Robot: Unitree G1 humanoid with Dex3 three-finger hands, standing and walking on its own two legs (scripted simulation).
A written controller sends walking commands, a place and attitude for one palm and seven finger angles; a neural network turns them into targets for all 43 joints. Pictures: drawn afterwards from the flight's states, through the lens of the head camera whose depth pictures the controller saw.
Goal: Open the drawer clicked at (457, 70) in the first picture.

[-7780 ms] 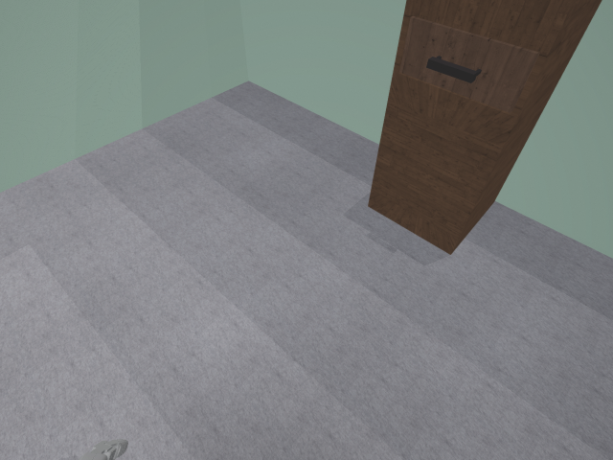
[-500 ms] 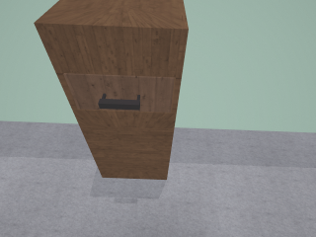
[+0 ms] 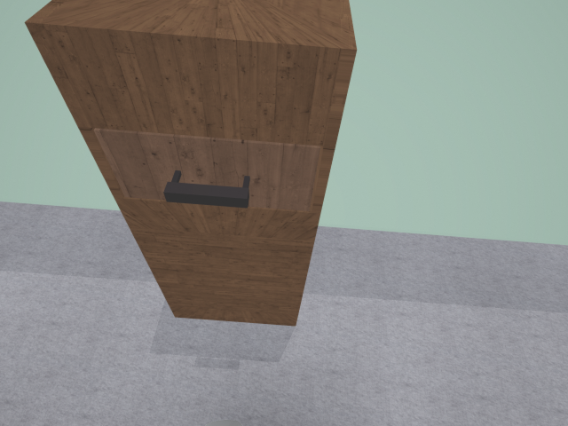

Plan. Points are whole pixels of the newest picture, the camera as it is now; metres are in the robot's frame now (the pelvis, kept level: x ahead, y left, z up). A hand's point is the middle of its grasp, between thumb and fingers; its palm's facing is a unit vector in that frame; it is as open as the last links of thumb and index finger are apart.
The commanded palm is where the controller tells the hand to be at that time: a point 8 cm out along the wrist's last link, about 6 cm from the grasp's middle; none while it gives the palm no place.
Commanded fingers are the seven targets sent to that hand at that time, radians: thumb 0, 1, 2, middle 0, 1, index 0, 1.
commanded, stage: come to a stop and stand still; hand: left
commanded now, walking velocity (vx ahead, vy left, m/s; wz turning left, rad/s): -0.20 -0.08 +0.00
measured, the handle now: (209, 186) +0.50 +0.19 +0.00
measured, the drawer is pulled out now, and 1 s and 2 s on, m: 0.00 0.00 0.00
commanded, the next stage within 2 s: look again from close up in 0.86 s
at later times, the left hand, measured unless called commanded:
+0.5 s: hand out of the picture +0.04 +0.14 -0.16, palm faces -0.02 -0.97 -0.25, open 7.4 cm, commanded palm none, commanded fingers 0.00 0.90 0.90 -0.20 -0.30 -0.20 -0.30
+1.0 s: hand out of the picture -0.03 +0.10 -0.17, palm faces +0.04 -0.98 -0.19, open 7.4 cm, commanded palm none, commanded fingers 0.00 0.90 0.90 -0.20 -0.30 -0.20 -0.30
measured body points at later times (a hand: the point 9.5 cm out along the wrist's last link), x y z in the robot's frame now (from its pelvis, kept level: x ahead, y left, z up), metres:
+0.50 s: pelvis -0.04 -0.05 -0.01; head -0.06 -0.06 +0.44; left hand +0.05 +0.19 -0.14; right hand +0.01 -0.30 -0.16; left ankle +0.04 +0.08 -0.72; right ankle -0.02 -0.18 -0.72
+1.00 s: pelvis -0.03 -0.07 +0.00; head -0.03 -0.08 +0.45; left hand -0.03 +0.15 -0.15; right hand -0.06 -0.29 -0.16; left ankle +0.04 +0.08 -0.72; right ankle -0.02 -0.18 -0.72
